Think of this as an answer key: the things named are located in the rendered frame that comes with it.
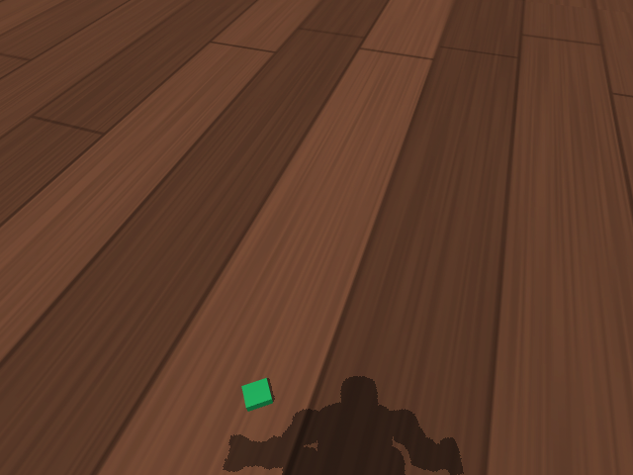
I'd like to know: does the small box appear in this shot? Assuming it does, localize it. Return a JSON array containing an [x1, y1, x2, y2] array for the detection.
[[241, 378, 273, 411]]

